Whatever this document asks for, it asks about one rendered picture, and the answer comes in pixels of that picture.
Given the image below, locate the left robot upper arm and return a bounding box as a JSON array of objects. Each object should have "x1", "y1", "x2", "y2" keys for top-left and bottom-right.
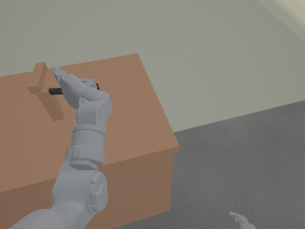
[{"x1": 9, "y1": 170, "x2": 109, "y2": 229}]

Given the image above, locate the robot left forearm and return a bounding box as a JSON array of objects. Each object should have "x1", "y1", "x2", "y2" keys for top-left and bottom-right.
[{"x1": 51, "y1": 87, "x2": 113, "y2": 204}]

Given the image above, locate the counter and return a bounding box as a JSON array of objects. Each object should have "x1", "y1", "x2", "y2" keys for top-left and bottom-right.
[{"x1": 0, "y1": 53, "x2": 180, "y2": 229}]

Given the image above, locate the robot left hand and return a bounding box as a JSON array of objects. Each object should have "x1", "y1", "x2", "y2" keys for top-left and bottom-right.
[{"x1": 53, "y1": 67, "x2": 97, "y2": 110}]

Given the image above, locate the tap lever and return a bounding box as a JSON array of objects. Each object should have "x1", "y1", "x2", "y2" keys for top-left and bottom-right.
[{"x1": 49, "y1": 83, "x2": 100, "y2": 95}]

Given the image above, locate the robot right hand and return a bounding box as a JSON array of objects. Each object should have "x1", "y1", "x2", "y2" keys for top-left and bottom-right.
[{"x1": 229, "y1": 212, "x2": 256, "y2": 229}]

